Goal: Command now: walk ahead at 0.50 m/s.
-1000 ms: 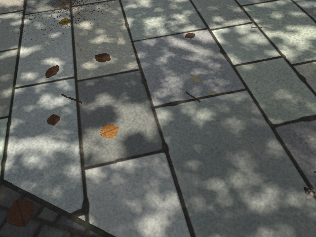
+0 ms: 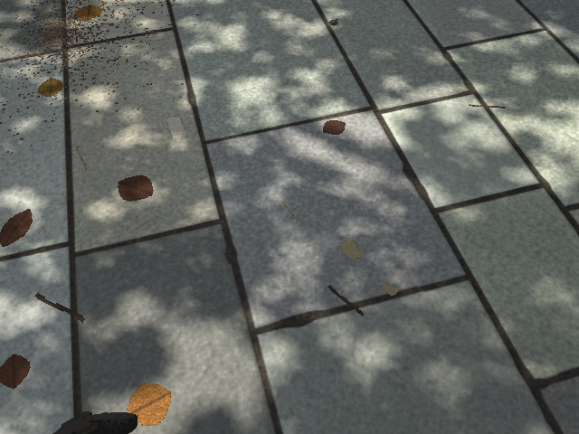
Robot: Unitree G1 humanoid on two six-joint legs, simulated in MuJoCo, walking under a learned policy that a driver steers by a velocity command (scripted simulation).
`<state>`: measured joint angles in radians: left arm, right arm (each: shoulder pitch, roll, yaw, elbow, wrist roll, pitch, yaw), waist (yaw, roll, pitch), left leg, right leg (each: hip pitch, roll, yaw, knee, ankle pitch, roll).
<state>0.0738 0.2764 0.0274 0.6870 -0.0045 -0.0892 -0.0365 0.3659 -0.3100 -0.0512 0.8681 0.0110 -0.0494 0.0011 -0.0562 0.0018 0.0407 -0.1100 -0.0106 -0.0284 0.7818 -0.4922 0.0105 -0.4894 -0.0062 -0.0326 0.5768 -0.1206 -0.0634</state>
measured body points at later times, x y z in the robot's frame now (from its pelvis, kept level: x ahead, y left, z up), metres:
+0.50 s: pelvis +0.27 +0.02 +0.00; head +0.30 +0.02 +0.45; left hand +0.25 +0.31 -0.12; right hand +0.50 -0.21 -0.07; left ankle +0.40 +0.13 -0.72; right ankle +0.11 -0.10 -0.72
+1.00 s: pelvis +0.54 +0.01 +0.01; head +0.57 +0.00 +0.45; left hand +0.77 +0.22 -0.09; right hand +0.52 -0.27 -0.13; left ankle +0.40 +0.13 -0.72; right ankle +0.68 -0.13 -0.70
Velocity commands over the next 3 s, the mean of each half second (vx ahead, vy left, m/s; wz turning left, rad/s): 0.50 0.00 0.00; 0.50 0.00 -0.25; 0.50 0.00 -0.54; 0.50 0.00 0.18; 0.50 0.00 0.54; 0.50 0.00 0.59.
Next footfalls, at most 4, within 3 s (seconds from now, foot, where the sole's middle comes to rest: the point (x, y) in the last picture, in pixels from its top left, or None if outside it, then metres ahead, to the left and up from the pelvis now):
0.50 left None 0.44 0.13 -0.76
1.04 right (344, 318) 0.72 -0.12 -0.76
1.54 left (296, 217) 1.05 -0.03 -0.76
1.98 right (396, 183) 1.15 -0.33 -0.76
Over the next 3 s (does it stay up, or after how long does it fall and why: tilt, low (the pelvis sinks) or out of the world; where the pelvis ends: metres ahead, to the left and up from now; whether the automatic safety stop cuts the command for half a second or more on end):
stays up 1.61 -0.19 0.00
